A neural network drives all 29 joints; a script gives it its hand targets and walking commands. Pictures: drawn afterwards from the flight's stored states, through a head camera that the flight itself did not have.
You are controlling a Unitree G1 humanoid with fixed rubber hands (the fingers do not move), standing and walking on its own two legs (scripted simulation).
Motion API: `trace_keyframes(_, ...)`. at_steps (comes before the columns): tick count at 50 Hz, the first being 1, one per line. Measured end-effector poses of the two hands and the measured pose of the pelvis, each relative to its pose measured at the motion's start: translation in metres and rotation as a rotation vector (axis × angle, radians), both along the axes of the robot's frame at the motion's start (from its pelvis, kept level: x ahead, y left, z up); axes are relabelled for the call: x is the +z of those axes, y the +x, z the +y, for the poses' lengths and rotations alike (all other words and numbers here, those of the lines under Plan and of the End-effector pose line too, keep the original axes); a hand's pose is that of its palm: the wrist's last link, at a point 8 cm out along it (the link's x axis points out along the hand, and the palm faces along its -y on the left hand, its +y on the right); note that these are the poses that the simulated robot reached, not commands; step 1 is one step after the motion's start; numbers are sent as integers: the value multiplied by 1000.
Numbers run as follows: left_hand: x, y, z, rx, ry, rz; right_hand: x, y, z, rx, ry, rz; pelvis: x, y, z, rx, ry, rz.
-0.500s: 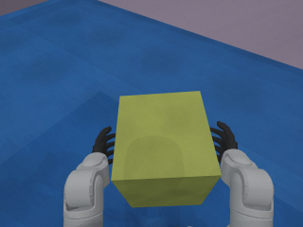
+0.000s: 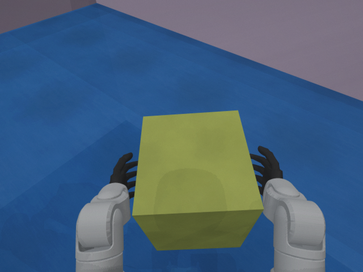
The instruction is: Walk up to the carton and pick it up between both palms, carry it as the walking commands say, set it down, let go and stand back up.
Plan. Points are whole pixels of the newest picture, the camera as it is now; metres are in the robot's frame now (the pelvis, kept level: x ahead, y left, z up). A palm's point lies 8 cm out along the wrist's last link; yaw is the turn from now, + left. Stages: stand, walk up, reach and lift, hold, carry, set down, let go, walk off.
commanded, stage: carry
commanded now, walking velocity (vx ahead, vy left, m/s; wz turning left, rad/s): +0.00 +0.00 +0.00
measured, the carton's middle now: (194, 185) +0.31 +0.00 +0.03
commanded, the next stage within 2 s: none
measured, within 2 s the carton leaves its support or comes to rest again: neither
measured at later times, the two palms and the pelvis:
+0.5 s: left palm (124, 137) +0.43 +0.18 +0.05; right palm (240, 129) +0.45 -0.11 +0.07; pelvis +0.17 +0.02 -0.01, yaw +2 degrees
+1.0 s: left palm (97, 106) +0.52 +0.27 +0.07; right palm (203, 96) +0.55 -0.02 +0.09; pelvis +0.27 +0.11 -0.01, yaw +2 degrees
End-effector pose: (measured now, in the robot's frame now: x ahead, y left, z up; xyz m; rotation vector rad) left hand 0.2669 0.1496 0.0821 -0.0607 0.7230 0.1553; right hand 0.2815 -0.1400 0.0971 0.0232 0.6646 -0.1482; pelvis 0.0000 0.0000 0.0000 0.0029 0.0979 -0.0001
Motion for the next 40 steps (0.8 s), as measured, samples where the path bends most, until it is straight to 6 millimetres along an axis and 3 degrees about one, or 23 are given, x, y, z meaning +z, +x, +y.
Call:
trace_keyframes(9,0,52,1,-22,1,76,1,49,1,-11,-11,76,13,62,4,21,-13,11)
trace_keyframes(13,6,80,12,-10,10,43,5,81,12,-10,11,42,15,85,13,50,-24,15)
trace_keyframes(18,-7,115,29,4,15,33,-9,118,29,10,2,32,3,120,24,7,-73,-15)
trace_keyframes(26,-29,166,29,30,12,38,-31,177,30,32,8,38,-16,176,20,47,-36,-49)
trace_keyframes(31,-32,188,41,48,49,97,-47,203,42,49,47,97,-12,198,29,77,-11,-26)
trace_keyframes(36,-22,202,60,65,46,88,-37,222,61,67,41,86,-2,215,45,76,23,0)
trace_keyframes(40,-13,219,80,46,45,28,-22,236,81,46,41,26,-5,228,70,65,24,-11)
